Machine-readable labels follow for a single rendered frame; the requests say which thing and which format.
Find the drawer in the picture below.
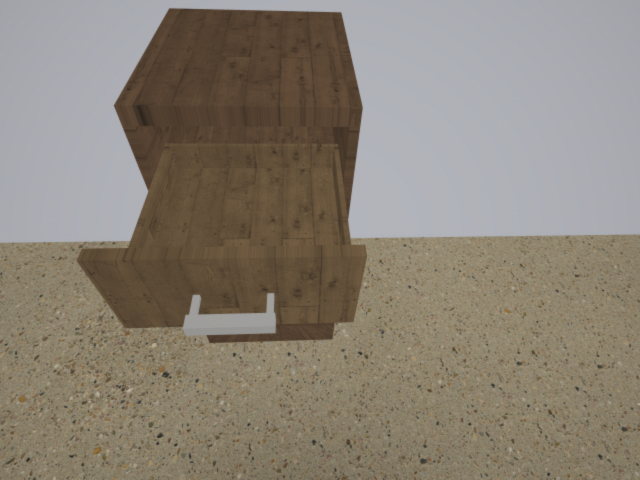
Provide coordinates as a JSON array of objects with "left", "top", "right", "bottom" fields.
[{"left": 76, "top": 143, "right": 367, "bottom": 328}]

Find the cabinet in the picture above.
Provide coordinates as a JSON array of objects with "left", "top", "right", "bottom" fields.
[{"left": 114, "top": 8, "right": 363, "bottom": 343}]

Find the handle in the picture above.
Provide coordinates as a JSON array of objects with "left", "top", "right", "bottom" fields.
[{"left": 183, "top": 293, "right": 276, "bottom": 336}]

